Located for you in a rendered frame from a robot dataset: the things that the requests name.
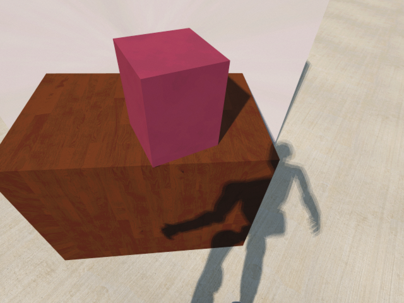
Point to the carton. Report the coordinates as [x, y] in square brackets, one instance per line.
[174, 85]

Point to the pedestal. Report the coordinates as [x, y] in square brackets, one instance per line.
[73, 166]

